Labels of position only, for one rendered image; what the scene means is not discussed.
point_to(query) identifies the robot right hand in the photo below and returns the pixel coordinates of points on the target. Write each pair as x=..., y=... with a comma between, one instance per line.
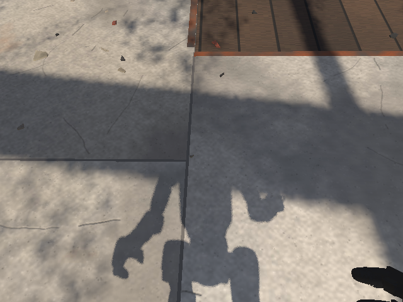
x=390, y=279

